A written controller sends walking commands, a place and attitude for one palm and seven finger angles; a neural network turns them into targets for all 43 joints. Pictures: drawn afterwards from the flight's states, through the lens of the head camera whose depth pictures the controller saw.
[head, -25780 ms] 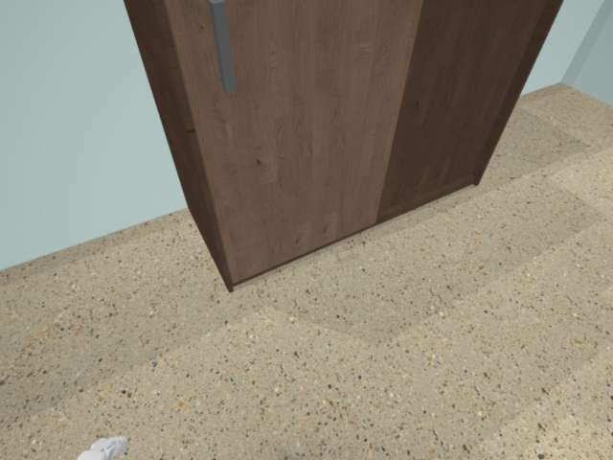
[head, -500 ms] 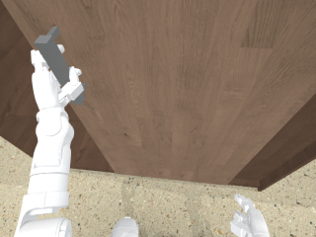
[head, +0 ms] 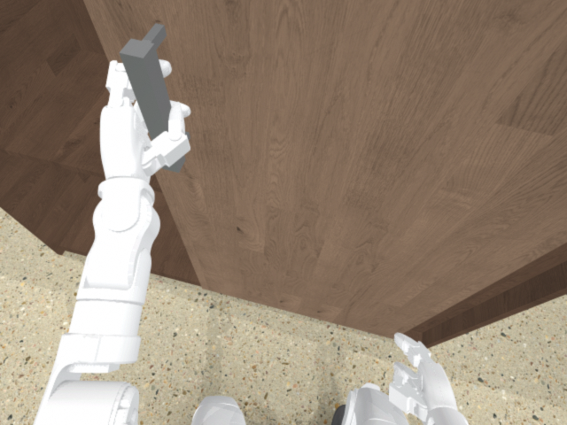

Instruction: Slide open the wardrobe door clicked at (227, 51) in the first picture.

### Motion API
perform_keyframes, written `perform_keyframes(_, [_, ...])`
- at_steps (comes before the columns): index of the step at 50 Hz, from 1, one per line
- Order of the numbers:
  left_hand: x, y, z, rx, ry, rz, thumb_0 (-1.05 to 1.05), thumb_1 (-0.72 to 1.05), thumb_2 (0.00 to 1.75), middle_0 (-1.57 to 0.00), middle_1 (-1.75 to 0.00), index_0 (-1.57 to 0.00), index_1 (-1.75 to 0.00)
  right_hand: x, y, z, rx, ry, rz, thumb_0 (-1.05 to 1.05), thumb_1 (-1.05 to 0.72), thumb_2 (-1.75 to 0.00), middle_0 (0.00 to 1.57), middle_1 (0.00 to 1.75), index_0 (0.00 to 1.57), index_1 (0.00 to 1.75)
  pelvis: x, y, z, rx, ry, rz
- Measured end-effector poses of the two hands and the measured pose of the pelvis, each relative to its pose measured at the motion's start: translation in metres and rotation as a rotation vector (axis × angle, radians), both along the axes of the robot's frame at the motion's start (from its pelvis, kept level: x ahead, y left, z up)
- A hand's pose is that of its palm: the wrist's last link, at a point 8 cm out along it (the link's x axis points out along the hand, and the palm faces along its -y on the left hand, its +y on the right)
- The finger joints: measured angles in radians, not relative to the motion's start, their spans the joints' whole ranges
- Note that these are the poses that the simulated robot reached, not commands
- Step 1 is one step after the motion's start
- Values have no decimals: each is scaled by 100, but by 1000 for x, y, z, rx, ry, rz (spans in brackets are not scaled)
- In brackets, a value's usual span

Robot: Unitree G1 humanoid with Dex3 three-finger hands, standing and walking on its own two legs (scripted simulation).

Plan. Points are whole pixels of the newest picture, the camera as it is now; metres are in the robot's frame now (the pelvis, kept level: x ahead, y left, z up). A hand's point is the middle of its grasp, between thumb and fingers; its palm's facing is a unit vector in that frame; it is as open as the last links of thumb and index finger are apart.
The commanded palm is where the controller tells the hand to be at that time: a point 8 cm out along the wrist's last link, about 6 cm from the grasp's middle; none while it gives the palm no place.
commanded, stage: step sideways, sliding the door along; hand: left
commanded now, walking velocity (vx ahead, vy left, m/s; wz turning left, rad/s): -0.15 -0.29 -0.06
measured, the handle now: (166, 105) +0.43 +0.26 +0.15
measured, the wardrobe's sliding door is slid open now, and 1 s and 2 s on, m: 0.55 0.58 0.58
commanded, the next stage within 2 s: stop walking and hold the door there in 0.38 s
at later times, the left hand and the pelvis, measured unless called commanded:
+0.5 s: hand (206, 140) +0.38 +0.19 +0.14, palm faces +0.48 -0.88 +0.00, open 7.2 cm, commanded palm +0.34 +0.22 +0.11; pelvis +0.02 -0.08 +0.00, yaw +0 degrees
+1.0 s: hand (200, 139) +0.38 +0.20 +0.14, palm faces +0.62 -0.74 -0.26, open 7.1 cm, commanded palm +0.34 +0.23 +0.11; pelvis +0.02 -0.16 -0.01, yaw -7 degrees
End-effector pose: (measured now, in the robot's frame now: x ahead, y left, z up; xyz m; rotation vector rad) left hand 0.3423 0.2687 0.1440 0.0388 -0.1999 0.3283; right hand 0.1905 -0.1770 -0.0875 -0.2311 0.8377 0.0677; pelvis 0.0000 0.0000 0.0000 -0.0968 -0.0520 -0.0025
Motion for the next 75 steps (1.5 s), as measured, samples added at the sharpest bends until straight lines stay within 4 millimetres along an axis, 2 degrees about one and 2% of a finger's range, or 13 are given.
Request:
perform_keyframes(6, [-1,-28,0,86,9,111,-1,70,86,-38,-140,-5,-131,34,-45,-26,82,-86,25,1,-90,-89,20,30,21,30,14,-52,-25,60,-8,17])
perform_keyframes(9, [-3,-36,2,98,40,175,-3,69,85,-40,-139,-3,-132,42,-75,-35,61,-91,-21,1,-90,-89,20,30,20,30,12,-60,-24,70,2,39])
perform_keyframes(18, [-2,-37,-5,51,-53,175,-2,71,85,-38,-137,-3,-127,14,-131,-25,-137,4,-102,1,-91,-89,19,30,20,30,10,-66,-25,72,31,53])
perform_keyframes(25, [-2,-37,-5,12,-53,171,-1,71,84,-35,-139,-7,-121,-7,-125,1,-104,69,-63,1,-91,-89,19,30,20,30,16,-79,-4,-6,14,2])
perform_keyframes(31, [-3,-26,2,188,38,150,-8,63,82,-38,-140,-14,-127,-7,-136,15,-64,21,-115,1,-90,-89,20,30,20,30,24,-102,6,-34,34,-53])
perform_keyframes(36, [-5,-33,7,200,115,243,-9,63,82,-39,-136,-13,-129,-3,-164,7,-7,-68,-138,1,-90,-89,20,30,21,30,28,-128,-1,14,27,-74])
perform_keyframes(40, [-7,-37,8,243,154,338,-13,61,81,-39,-131,-12,-131,-3,-205,-18,5,-116,-190,0,-90,-89,20,30,21,30,28,-149,-22,70,21,-87])
perform_keyframes(45, [-8,-41,12,209,202,379,-12,61,80,-38,-126,-15,-130,-35,-253,-25,-55,-77,-324,1,-90,-89,20,30,20,30,20,-152,-17,103,8,-112])
perform_keyframes(51, [-8,-39,11,185,186,367,-11,59,81,-37,-128,-19,-130,-97,-283,-14,-170,3,-399,1,-91,-89,20,30,20,30,14,-156,-12,110,12,-127])
perform_keyframes(55, [-7,-35,8,179,143,332,-12,58,81,-39,-132,-21,-129,-133,-288,-11,-234,49,-430,1,-91,-89,20,30,20,30,9,-151,-16,73,14,-124])
perform_keyframes(60, [-7,-33,8,167,145,304,-11,58,80,-38,-134,-22,-129,-164,-270,-4,-227,83,-475,1,-91,-89,19,30,20,30,0,-144,-9,86,1,-142])
perform_keyframes(68, [-8,-35,12,164,202,307,-10,60,78,-35,-130,-20,-132,-178,-236,-22,-126,115,-452,1,-90,-89,20,30,20,30,-17,-145,-9,81,27,-154])
perform_keyframes(75, [-8,-37,16,136,253,315,-9,62,77,-32,-128,-21,-133,-187,-235,-30,-100,121,-452,1,-90,-89,20,30,21,30,-29,-146,-9,77,36,-157])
